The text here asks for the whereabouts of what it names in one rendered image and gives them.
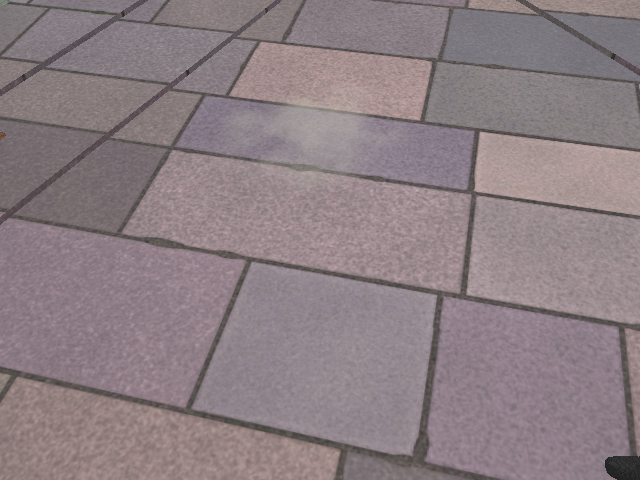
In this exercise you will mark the right robot hand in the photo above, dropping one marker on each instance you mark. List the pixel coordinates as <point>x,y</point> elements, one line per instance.
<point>623,467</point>

